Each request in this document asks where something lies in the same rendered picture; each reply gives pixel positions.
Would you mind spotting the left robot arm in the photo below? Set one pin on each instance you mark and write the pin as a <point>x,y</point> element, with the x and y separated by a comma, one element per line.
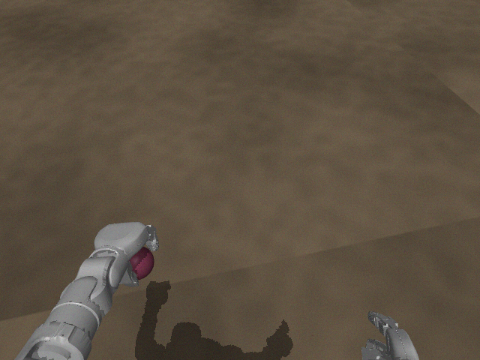
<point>69,329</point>

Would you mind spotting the left robot hand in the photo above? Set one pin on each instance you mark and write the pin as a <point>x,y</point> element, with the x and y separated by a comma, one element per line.
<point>129,237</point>

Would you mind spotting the right robot hand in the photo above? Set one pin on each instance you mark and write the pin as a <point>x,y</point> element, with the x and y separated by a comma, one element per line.
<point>398,343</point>

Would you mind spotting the ball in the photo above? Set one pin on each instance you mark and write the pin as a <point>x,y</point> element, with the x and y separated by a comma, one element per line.
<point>142,263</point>

